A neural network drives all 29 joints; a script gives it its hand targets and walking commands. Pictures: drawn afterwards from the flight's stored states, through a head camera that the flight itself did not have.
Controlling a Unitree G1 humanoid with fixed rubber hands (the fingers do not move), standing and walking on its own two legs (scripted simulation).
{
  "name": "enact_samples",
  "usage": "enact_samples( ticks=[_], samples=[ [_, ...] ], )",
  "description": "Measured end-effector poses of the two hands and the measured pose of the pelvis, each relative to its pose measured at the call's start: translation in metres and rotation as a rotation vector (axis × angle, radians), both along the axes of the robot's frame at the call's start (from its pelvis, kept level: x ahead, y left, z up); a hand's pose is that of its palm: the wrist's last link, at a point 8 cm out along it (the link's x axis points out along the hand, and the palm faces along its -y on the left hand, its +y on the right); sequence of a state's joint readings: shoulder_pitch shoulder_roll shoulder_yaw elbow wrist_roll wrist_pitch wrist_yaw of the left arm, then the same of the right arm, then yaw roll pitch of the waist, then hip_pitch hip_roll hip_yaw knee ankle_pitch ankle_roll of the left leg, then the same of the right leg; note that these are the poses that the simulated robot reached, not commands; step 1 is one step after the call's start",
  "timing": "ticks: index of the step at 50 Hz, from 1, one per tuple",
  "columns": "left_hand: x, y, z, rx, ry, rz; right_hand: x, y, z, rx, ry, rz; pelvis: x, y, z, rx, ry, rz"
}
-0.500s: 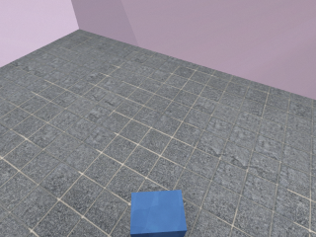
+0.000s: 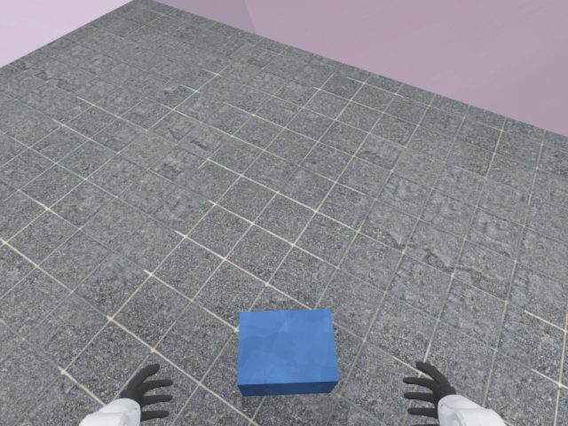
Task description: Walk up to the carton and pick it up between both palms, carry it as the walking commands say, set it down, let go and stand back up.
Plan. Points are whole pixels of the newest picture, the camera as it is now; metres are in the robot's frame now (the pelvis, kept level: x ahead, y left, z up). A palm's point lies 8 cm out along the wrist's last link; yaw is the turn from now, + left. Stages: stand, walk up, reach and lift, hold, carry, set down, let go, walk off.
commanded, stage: reach and lift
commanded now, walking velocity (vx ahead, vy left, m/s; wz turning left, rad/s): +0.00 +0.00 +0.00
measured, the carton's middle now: (286, 353) +0.38 -0.01 -0.65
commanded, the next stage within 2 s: none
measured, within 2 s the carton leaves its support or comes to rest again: neither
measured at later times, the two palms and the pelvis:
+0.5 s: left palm (151, 401) +0.20 +0.22 -0.16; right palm (429, 397) +0.19 -0.23 -0.16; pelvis -0.07 +0.01 -0.07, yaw -1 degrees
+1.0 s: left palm (175, 318) +0.34 +0.21 -0.20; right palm (406, 312) +0.35 -0.24 -0.20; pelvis -0.08 +0.00 -0.10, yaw +1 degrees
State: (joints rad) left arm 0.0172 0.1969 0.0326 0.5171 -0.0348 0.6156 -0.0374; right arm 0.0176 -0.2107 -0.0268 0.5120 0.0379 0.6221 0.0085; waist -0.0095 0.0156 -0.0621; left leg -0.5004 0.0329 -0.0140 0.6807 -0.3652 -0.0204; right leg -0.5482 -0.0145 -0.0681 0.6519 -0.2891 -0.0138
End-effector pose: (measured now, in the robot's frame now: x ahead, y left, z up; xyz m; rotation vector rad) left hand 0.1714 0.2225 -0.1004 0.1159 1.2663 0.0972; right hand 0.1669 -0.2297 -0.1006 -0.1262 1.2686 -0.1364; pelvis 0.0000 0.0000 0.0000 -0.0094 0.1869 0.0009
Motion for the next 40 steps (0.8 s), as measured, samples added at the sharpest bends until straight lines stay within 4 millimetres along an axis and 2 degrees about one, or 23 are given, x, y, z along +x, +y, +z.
enact_samples(
  ticks=[3,8,13,19,24,30,40],
  samples=[
    [-0.012,-0.003,-0.011,-0.009,0.010,-0.001,-0.014,0.012,-0.010,0.020,0.018,0.004,0.001,0.000,-0.002,-0.004,0.039,-0.002],
    [-0.022,-0.003,-0.037,-0.015,-0.036,-0.003,-0.024,0.021,-0.035,0.034,-0.029,0.001,-0.011,0.004,-0.020,-0.002,0.106,-0.001],
    [-0.015,-0.004,-0.056,-0.023,-0.106,-0.004,-0.017,0.016,-0.054,0.030,-0.111,0.000,-0.029,0.010,-0.043,0.002,0.137,-0.004],
    [0.000,-0.007,-0.060,-0.020,-0.172,-0.005,-0.002,0.005,-0.055,0.021,-0.183,0.019,-0.050,0.012,-0.056,0.009,0.118,-0.018],
    [0.020,-0.007,-0.062,-0.011,-0.209,-0.014,0.020,-0.002,-0.056,0.021,-0.228,0.011,-0.065,0.011,-0.064,0.015,0.105,-0.021],
    [0.058,-0.005,-0.065,-0.005,-0.274,-0.007,0.065,0.001,-0.061,0.039,-0.303,0.004,-0.080,0.008,-0.074,0.017,0.127,-0.018],
    [0.118,-0.013,-0.081,-0.008,-0.403,0.007,0.126,0.003,-0.078,0.059,-0.430,-0.021,-0.088,0.001,-0.088,0.021,0.268,0.001]
  ],
)
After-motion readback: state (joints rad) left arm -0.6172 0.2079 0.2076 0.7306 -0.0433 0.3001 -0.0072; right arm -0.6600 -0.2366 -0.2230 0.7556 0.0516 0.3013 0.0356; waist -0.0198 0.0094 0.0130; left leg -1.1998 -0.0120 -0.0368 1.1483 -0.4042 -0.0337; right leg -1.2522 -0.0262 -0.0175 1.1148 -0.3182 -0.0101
